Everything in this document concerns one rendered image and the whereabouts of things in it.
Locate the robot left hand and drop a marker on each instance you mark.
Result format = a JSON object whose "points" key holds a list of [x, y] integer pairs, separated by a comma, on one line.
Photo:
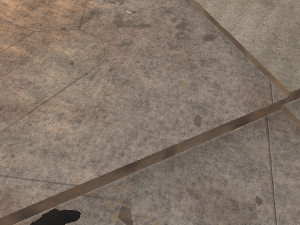
{"points": [[58, 217]]}

